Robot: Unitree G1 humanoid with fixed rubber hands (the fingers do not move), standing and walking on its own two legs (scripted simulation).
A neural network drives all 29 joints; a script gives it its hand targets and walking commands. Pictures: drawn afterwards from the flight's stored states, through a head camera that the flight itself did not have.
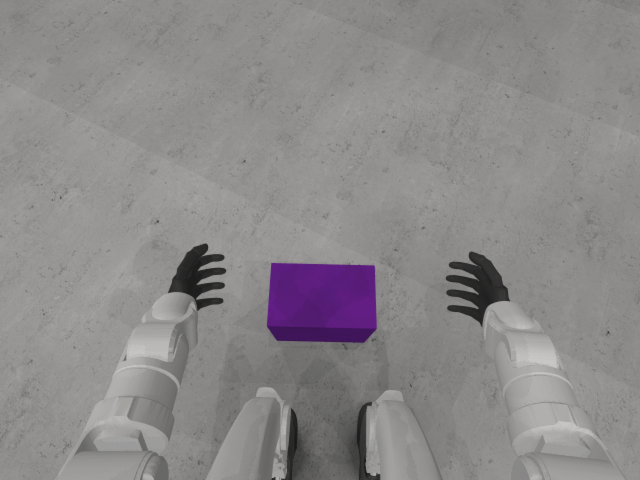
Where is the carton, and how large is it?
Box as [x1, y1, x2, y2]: [267, 263, 376, 342]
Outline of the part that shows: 271,263 267,326 277,340 363,342 376,328 374,265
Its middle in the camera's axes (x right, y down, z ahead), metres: +0.00 +0.16 +0.98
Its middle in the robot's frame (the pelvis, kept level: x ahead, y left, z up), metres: +0.44 +0.01 -0.56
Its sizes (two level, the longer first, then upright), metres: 0.241 0.146 0.240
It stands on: the floor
